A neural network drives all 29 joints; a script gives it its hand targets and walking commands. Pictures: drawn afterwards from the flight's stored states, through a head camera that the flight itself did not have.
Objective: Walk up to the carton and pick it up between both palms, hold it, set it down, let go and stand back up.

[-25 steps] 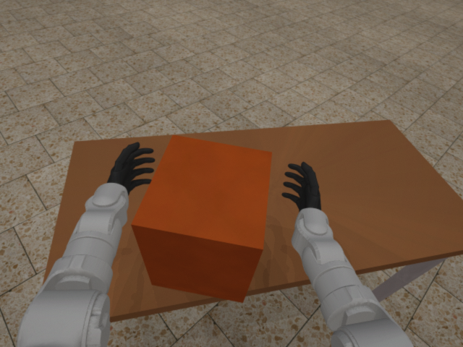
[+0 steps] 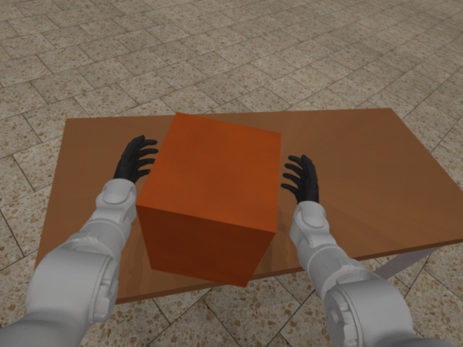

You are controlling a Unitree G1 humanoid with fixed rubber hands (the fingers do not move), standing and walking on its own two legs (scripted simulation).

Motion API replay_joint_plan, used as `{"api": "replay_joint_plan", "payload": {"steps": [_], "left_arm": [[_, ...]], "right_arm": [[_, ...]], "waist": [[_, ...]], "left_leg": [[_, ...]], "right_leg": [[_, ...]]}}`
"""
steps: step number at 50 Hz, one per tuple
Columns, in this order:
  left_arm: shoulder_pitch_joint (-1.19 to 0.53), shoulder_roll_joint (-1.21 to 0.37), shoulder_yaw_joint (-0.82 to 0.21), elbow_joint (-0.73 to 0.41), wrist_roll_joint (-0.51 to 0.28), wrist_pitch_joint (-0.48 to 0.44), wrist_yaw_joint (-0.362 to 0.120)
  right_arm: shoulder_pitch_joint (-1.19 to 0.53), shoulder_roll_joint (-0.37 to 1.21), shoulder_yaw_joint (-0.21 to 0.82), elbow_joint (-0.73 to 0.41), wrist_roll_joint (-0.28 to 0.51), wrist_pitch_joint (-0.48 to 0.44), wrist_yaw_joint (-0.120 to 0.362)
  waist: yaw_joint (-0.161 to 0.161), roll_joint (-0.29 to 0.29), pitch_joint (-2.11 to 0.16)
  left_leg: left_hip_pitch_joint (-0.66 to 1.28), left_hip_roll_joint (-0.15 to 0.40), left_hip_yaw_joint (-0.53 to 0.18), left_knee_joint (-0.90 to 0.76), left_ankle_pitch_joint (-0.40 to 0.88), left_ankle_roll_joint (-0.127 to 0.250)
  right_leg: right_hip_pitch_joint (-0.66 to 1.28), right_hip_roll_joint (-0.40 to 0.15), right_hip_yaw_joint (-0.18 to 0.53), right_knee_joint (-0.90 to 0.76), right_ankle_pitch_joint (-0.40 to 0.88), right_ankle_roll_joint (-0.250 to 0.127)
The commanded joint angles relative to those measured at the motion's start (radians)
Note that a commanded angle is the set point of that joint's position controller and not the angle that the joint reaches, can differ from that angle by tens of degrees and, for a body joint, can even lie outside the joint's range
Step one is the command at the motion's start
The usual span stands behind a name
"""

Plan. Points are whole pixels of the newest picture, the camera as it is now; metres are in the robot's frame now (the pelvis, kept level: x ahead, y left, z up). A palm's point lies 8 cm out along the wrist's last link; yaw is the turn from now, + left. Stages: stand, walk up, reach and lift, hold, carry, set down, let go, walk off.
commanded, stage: reach and lift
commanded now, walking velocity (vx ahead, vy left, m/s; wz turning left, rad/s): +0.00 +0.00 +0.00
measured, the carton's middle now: (212, 204) +0.40 -0.01 -0.01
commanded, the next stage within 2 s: none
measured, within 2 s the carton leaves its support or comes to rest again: neither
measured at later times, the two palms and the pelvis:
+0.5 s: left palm (136, 176) +0.43 +0.13 +0.05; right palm (295, 200) +0.37 -0.15 +0.05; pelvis +0.01 +0.01 +0.01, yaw +0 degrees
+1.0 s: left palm (133, 183) +0.41 +0.14 +0.05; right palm (294, 202) +0.37 -0.15 +0.04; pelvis +0.03 -0.01 +0.03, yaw +2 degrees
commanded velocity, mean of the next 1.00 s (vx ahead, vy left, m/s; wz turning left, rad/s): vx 0.00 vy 0.00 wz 0.00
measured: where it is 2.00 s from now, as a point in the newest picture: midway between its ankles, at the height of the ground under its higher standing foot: outside the picture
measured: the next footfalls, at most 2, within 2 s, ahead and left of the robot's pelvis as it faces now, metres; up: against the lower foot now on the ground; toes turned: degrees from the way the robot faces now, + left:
none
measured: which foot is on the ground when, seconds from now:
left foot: down 0.00-1.00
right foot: down 0.00-1.00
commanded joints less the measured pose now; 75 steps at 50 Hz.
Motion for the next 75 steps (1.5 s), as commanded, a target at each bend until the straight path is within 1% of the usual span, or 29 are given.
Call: {"api": "replay_joint_plan", "payload": {"steps": [1,4,7,10,11,13,15,18,19,20,22,23,24,25,28,32,34,35,39,42,44,48,52,57,60,62,64,67,75], "left_arm": [[-0.434,0.051,-0.01,-0.154,-0.001,-0.046,0.01],[-0.402,0.018,0.007,-0.158,0.035,-0.036,0.007],[-0.389,-0.01,0.038,-0.163,0.073,-0.027,0.006],[-0.385,-0.055,0.071,-0.199,0.123,-0.02,0.009],[-0.381,-0.068,0.087,-0.209,0.141,-0.016,0.007],[-0.372,-0.105,0.11,-0.213,0.181,-0.002,0.004],[-0.375,-0.161,0.139,-0.242,0.226,0.007,-0.003],[-0.356,-0.271,0.208,-0.273,0.335,0.017,-0.029],[-0.351,-0.325,0.228,-0.269,0.383,0.019,-0.043],[-0.344,-0.384,0.242,-0.265,0.433,0.018,-0.057],[-0.341,-0.59,0.247,-0.228,0.534,0.002,-0.098],[-0.326,-0.681,0.246,-0.196,0.573,-0.009,-0.116],[-0.308,-0.729,0.247,-0.176,0.596,-0.021,-0.124],[-0.284,-0.751,0.252,-0.161,0.613,-0.028,-0.124],[-0.253,-0.758,0.273,-0.188,0.636,-0.031,-0.125],[-0.238,-0.758,0.28,-0.228,0.638,-0.014,-0.132],[-0.231,-0.766,0.277,-0.25,0.636,-0.006,-0.135],[-0.227,-0.768,0.276,-0.264,0.635,-0.004,-0.137],[-0.204,-0.786,0.26,-0.293,0.633,0.003,-0.149],[-0.192,-0.783,0.257,-0.321,0.638,0.009,-0.156],[-0.187,-0.785,0.25,-0.331,0.636,0.012,-0.158],[-0.192,-0.784,0.251,-0.343,0.634,0.022,-0.166],[-0.193,-0.786,0.248,-0.356,0.638,0.029,-0.169],[-0.2,-0.791,0.251,-0.363,0.642,0.035,-0.169],[-0.209,-0.793,0.246,-0.37,0.641,0.037,-0.165],[-0.213,-0.795,0.248,-0.373,0.644,0.036,-0.161],[-0.213,-0.8,0.242,-0.376,0.644,0.034,-0.156],[-0.214,-0.799,0.245,-0.368,0.646,0.038,-0.154],[-0.23,-0.801,0.245,-0.357,0.64,0.032,-0.146]], "right_arm": [[-0.371,-0.099,-0.011,-0.114,-0.005,-0.019,0.01],[-0.35,-0.085,-0.029,-0.085,-0.017,-0.021,0.008],[-0.355,-0.058,-0.061,-0.086,-0.055,-0.032,0.002],[-0.351,-0.013,-0.101,-0.092,-0.105,-0.049,-0.003],[-0.354,0.003,-0.112,-0.107,-0.122,-0.055,-0.004],[-0.356,0.035,-0.154,-0.109,-0.174,-0.064,-0.008],[-0.361,0.09,-0.193,-0.122,-0.233,-0.075,-0.005],[-0.352,0.195,-0.275,-0.145,-0.368,-0.101,0.024],[-0.35,0.252,-0.302,-0.134,-0.427,-0.111,0.038],[-0.354,0.313,-0.329,-0.135,-0.492,-0.125,0.056],[-0.371,0.538,-0.353,-0.128,-0.64,-0.142,0.114],[-0.374,0.629,-0.349,-0.126,-0.693,-0.147,0.146],[-0.366,0.668,-0.343,-0.13,-0.721,-0.151,0.169],[-0.349,0.684,-0.339,-0.119,-0.736,-0.15,0.184],[-0.32,0.695,-0.334,-0.111,-0.755,-0.156,0.196],[-0.303,0.698,-0.333,-0.098,-0.774,-0.165,0.186],[-0.298,0.704,-0.331,-0.103,-0.779,-0.169,0.179],[-0.295,0.709,-0.326,-0.103,-0.779,-0.17,0.176],[-0.27,0.732,-0.312,-0.094,-0.778,-0.179,0.161],[-0.25,0.733,-0.303,-0.084,-0.77,-0.188,0.15],[-0.254,0.734,-0.299,-0.089,-0.767,-0.197,0.142],[-0.258,0.735,-0.296,-0.087,-0.763,-0.201,0.131],[-0.25,0.735,-0.3,-0.088,-0.768,-0.204,0.12],[-0.259,0.738,-0.3,-0.084,-0.762,-0.208,0.115],[-0.262,0.732,-0.309,-0.08,-0.762,-0.209,0.111],[-0.27,0.731,-0.308,-0.081,-0.759,-0.211,0.112],[-0.276,0.729,-0.309,-0.086,-0.758,-0.215,0.113],[-0.279,0.721,-0.318,-0.078,-0.756,-0.211,0.111],[-0.293,0.721,-0.308,-0.075,-0.749,-0.206,0.113]], "waist": [[0.0,0.168,-0.498],[-0.002,0.174,-0.479],[0.003,0.151,-0.45],[0.004,0.151,-0.437],[0.009,0.15,-0.439],[0.003,0.139,-0.415],[0.009,0.132,-0.401],[0.022,0.127,-0.4],[0.019,0.118,-0.38],[0.026,0.119,-0.371],[0.03,0.116,-0.332],[0.038,0.127,-0.329],[0.048,0.142,-0.34],[0.049,0.148,-0.326],[0.05,0.127,-0.272],[0.044,0.092,-0.199],[0.045,0.081,-0.202],[0.048,0.076,-0.207],[0.039,0.063,-0.224],[0.043,0.073,-0.205],[0.041,0.069,-0.208],[0.049,0.058,-0.188],[0.044,0.054,-0.195],[0.055,0.061,-0.193],[0.052,0.069,-0.191],[0.06,0.075,-0.198],[0.063,0.083,-0.21],[0.062,0.087,-0.196],[0.072,0.08,-0.207]], "left_leg": [[0.518,-0.025,0.009,-0.011,0.268,-0.072],[0.537,-0.022,0.006,-0.005,0.3,-0.076],[0.522,-0.023,0.011,-0.007,0.296,-0.07],[0.537,-0.022,0.015,-0.008,0.325,-0.072],[0.542,-0.025,0.02,-0.007,0.335,-0.071],[0.539,-0.026,0.025,-0.015,0.319,-0.068],[0.543,-0.023,0.03,-0.029,0.313,-0.066],[0.586,-0.024,0.048,-0.056,0.349,-0.068],[0.599,-0.025,0.053,-0.069,0.351,-0.067],[0.611,-0.026,0.058,-0.084,0.357,-0.069],[0.632,-0.028,0.064,-0.122,0.351,-0.067],[0.646,-0.029,0.069,-0.135,0.372,-0.069],[0.66,-0.028,0.071,-0.144,0.403,-0.075],[0.672,-0.027,0.071,-0.153,0.432,-0.079],[0.684,-0.023,0.07,-0.18,0.494,-0.084],[0.67,-0.026,0.083,-0.216,0.469,-0.076],[0.664,-0.029,0.09,-0.231,0.456,-0.071],[0.658,-0.031,0.093,-0.235,0.458,-0.069],[0.653,-0.036,0.095,-0.24,0.484,-0.066],[0.642,-0.04,0.098,-0.248,0.484,-0.066],[0.631,-0.041,0.099,-0.252,0.477,-0.064],[0.605,-0.043,0.101,-0.274,0.423,-0.055],[0.601,-0.045,0.104,-0.284,0.393,-0.05],[0.591,-0.044,0.105,-0.293,0.377,-0.048],[0.591,-0.043,0.104,-0.296,0.369,-0.051],[0.594,-0.04,0.104,-0.296,0.37,-0.051],[0.601,-0.039,0.103,-0.292,0.384,-0.055],[0.598,-0.038,0.102,-0.295,0.37,-0.055],[0.588,-0.036,0.102,-0.3,0.351,-0.049]], "right_leg": [[-0.021,0.035,-0.082,-0.058,0.176,-0.03],[-0.039,0.038,-0.086,-0.067,0.179,-0.031],[-0.029,0.038,-0.085,-0.075,0.173,-0.028],[-0.016,0.04,-0.087,-0.084,0.196,-0.026],[-0.005,0.04,-0.086,-0.09,0.205,-0.025],[0.009,0.038,-0.085,-0.102,0.198,-0.023],[0.027,0.039,-0.09,-0.113,0.189,-0.023],[0.089,0.04,-0.098,-0.144,0.211,-0.023],[0.118,0.041,-0.102,-0.156,0.218,-0.022],[0.145,0.042,-0.108,-0.167,0.223,-0.022],[0.2,0.039,-0.118,-0.201,0.225,-0.024],[0.229,0.04,-0.118,-0.216,0.246,-0.032],[0.256,0.044,-0.116,-0.228,0.264,-0.042],[0.28,0.047,-0.114,-0.239,0.282,-0.048],[0.336,0.05,-0.113,-0.266,0.316,-0.043],[0.381,0.049,-0.109,-0.293,0.304,-0.031],[0.401,0.048,-0.108,-0.301,0.304,-0.028],[0.414,0.047,-0.107,-0.302,0.316,-0.026],[0.455,0.046,-0.104,-0.304,0.379,-0.022],[0.472,0.042,-0.102,-0.307,0.396,-0.02],[0.477,0.042,-0.102,-0.309,0.403,-0.017],[0.485,0.038,-0.101,-0.317,0.373,-0.013],[0.486,0.035,-0.102,-0.324,0.359,-0.011],[0.478,0.034,-0.104,-0.329,0.337,-0.013],[0.46,0.035,-0.108,-0.334,0.31,-0.015],[0.444,0.036,-0.111,-0.336,0.294,-0.019],[0.431,0.038,-0.115,-0.339,0.292,-0.023],[0.42,0.038,-0.114,-0.343,0.27,-0.024],[0.402,0.036,-0.116,-0.346,0.245,-0.025]]}}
